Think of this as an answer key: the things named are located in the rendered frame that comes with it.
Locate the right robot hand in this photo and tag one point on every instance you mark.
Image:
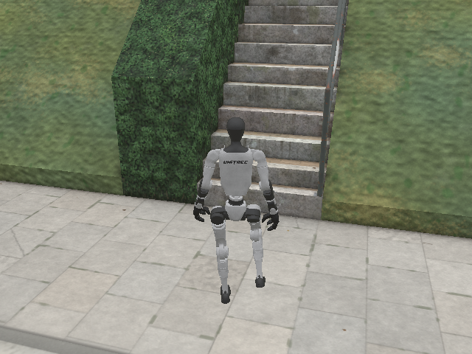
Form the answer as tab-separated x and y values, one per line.
274	220

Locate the robot left thigh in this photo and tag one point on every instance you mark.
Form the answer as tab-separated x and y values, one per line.
218	219

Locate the robot left upper arm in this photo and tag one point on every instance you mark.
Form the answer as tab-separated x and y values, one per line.
209	167

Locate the robot right upper arm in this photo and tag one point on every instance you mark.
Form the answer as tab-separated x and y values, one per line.
262	168

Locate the left robot forearm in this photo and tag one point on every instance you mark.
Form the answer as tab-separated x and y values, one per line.
201	196

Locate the left robot hand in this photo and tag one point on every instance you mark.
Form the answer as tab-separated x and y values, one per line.
203	211

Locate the right robot forearm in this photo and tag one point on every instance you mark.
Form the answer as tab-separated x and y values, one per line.
270	200

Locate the robot right shin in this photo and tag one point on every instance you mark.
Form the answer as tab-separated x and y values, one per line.
258	254

